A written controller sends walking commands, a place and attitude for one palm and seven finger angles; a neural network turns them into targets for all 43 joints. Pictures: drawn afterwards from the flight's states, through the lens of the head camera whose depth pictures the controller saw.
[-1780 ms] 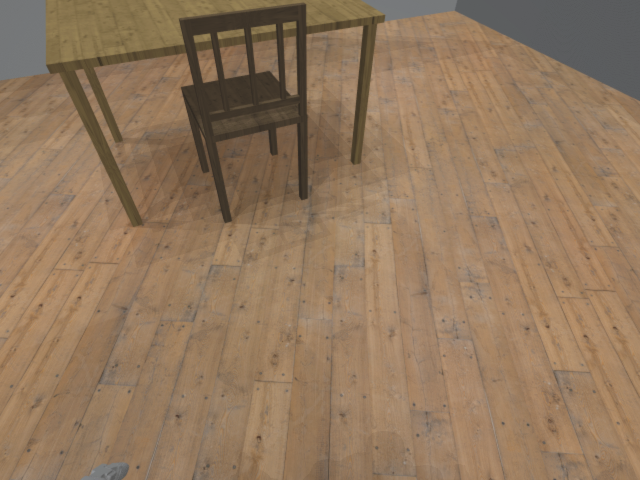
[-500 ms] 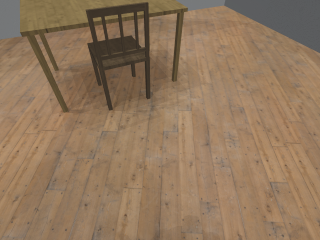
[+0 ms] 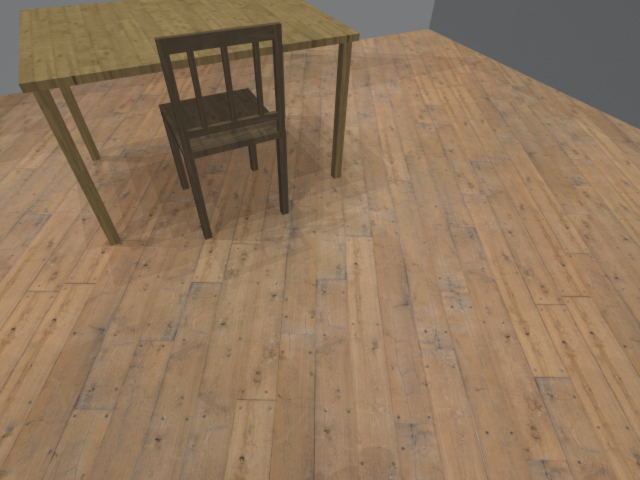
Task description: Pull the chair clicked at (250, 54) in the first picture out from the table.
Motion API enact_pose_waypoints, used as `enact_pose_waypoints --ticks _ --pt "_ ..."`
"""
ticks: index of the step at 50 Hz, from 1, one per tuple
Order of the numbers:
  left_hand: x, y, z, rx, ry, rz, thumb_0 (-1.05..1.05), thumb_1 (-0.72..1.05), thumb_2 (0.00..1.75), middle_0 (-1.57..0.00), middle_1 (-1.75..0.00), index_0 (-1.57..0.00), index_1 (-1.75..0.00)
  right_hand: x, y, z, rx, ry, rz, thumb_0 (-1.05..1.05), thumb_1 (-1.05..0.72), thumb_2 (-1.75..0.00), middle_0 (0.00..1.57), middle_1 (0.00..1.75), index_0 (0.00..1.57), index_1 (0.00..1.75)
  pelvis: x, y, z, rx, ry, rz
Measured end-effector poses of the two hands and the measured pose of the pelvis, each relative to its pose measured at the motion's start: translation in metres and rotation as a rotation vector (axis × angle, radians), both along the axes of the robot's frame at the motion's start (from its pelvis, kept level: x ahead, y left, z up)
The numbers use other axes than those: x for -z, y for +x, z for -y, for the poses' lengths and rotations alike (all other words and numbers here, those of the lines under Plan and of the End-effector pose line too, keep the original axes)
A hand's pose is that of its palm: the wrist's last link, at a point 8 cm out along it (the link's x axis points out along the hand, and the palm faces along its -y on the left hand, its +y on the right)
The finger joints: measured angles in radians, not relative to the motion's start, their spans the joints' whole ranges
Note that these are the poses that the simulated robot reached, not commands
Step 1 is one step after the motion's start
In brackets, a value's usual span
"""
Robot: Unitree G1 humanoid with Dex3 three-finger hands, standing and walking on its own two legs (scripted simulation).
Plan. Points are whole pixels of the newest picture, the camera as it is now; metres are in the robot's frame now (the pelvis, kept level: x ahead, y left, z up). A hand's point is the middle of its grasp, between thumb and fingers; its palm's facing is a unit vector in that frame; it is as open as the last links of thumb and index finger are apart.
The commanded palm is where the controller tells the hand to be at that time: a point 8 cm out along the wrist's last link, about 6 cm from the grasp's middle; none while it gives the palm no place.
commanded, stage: walk to a spot facing it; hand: left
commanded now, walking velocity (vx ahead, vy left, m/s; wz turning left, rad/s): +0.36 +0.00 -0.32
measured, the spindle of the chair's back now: (229, 85) +1.32 +0.41 -0.11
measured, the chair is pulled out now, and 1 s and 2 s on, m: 0.00 0.00 0.00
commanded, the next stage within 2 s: turn to face it in 1.62 s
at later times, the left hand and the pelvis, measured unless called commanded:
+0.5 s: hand out of the picture +0.13 +0.15 -0.17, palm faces -0.10 -0.98 -0.15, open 7.4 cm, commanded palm none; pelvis +0.18 -0.01 +0.00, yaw -9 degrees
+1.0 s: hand (247, 287) +0.51 +0.19 -0.17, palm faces -0.21 -0.97 -0.12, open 7.4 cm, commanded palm none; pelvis +0.41 +0.04 +0.01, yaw -15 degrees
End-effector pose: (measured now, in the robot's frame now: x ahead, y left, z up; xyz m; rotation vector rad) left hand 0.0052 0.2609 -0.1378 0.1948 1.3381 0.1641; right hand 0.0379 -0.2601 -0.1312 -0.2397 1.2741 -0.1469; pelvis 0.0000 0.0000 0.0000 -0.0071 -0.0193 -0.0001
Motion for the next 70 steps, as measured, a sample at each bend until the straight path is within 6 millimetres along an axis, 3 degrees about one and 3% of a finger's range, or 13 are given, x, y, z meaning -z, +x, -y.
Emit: enact_pose_waypoints --ticks 7,12,15,18,25,29,32,40,44,54,62,66,70 --pt "0.019 0.006 0.025 0.002 -0.06 -0.115 0.01 0.91 0.9 -0.2 -0.3 -0.2 -0.3 0.019 -0.02 -0.015 0.114 0.037 -0.089 0.01 -0.91 -0.89 0.2 0.3 0.2 0.3 0.014 0.042 0.002 0.053 0.008 -0.017" --pt "0.022 0.059 0.044 0.051 -0.056 -0.103 0.01 0.91 0.9 -0.2 -0.3 -0.2 -0.3 0.031 -0.033 -0.016 0.198 0.07 -0.182 0.01 -0.91 -0.89 0.2 0.3 0.2 0.3 0.021 0.076 0.016 0.081 -0.005 -0.013" --pt "0.017 0.088 0.051 0.028 -0.042 -0.023 0.01 0.91 0.9 -0.2 -0.3 -0.2 -0.3 0.027 -0.019 -0.015 0.192 0.087 -0.244 0.01 -0.91 -0.89 0.2 0.3 0.2 0.3 0.017 0.098 0.023 0.083 0.002 -0.006" --pt "0.009 0.1 0.056 0.026 -0.041 -0.036 0.0 0.91 0.9 -0.2 -0.3 -0.2 -0.3 0.019 0.028 -0.01 0.187 0.084 -0.187 0.01 -0.91 -0.89 0.2 0.3 0.2 0.3 0.008 0.122 0.025 0.115 0.011 -0.003" --pt "0.006 0.124 0.057 0.065 -0.076 -0.201 0.0 0.91 0.9 -0.2 -0.3 -0.2 -0.3 0.004 0.186 -0.011 0.179 0.086 0.112 0.01 -0.91 -0.89 0.2 0.3 0.2 0.3 0.003 0.183 0.012 0.154 -0.003 -0.014" --pt "0.022 0.161 0.044 0.05 -0.091 -0.237 0.0 0.9 0.9 -0.2 -0.3 -0.2 -0.3 0.004 0.267 -0.023 0.137 0.071 0.207 0.01 -0.91 -0.89 0.2 0.3 0.2 0.3 0.016 0.229 -0.001 0.154 -0.017 -0.014" --pt "0.041 0.204 0.027 0.052 -0.096 -0.238 0.01 0.9 0.9 -0.2 -0.3 -0.2 -0.3 0.011 0.303 -0.033 0.13 0.037 0.24 0.01 -0.91 -0.89 0.2 0.3 0.2 0.3 0.03 0.265 -0.013 0.155 -0.025 -0.005" --pt "0.021 0.376 0.006 0.142 -0.097 0.017 0.01 0.91 0.9 -0.19 -0.3 -0.2 -0.3 -0.006 0.289 -0.054 0.256 -0.007 0.085 -0.01 -0.95 -0.89 0.2 0.3 0.2 0.3 0.004 0.331 -0.033 0.205 -0.02 0.009" --pt "0.009 0.444 0.009 0.178 -0.109 0.096 0.0 0.91 0.9 -0.19 -0.3 -0.2 -0.3 -0.011 0.276 -0.067 0.31 0.003 -0.007 0.0 -0.95 -0.89 0.2 0.3 0.2 0.3 -0.005 0.363 -0.039 0.221 -0.016 0.0" --pt "0.007 0.551 0.035 0.279 -0.129 0.056 0.0 0.91 0.9 -0.19 -0.3 -0.2 -0.3 -0.01 0.267 -0.122 0.484 0.093 -0.18 0.01 -0.92 -0.89 0.2 0.3 0.2 0.3 -0.008 0.445 -0.03 0.285 -0.021 0.0" --pt "0.014 0.65 0.09 0.389 -0.148 0.057 0.01 0.91 0.9 -0.19 -0.3 -0.2 -0.3 -0.008 0.28 -0.155 0.597 0.192 -0.349 0.01 -0.91 -0.89 0.2 0.3 0.2 0.3 0.002 0.513 -0.003 0.336 -0.03 -0.013" --pt "0.02 0.704 0.125 0.431 -0.155 0.104 0.01 0.91 0.9 -0.19 -0.3 -0.2 -0.3 -0.005 0.3 -0.15 0.636 0.231 -0.425 0.01 -0.91 -0.89 0.2 0.3 0.2 0.3 0.011 0.551 0.021 0.366 -0.031 -0.02" --pt "0.022 0.737 0.142 0.399 -0.142 0.158 0.0 0.91 0.9 -0.19 -0.3 -0.2 -0.3 0.008 0.345 -0.112 0.641 0.232 -0.41 0.01 -0.91 -0.89 0.21 0.3 0.2 0.3 0.018 0.589 0.047 0.388 -0.009 -0.007"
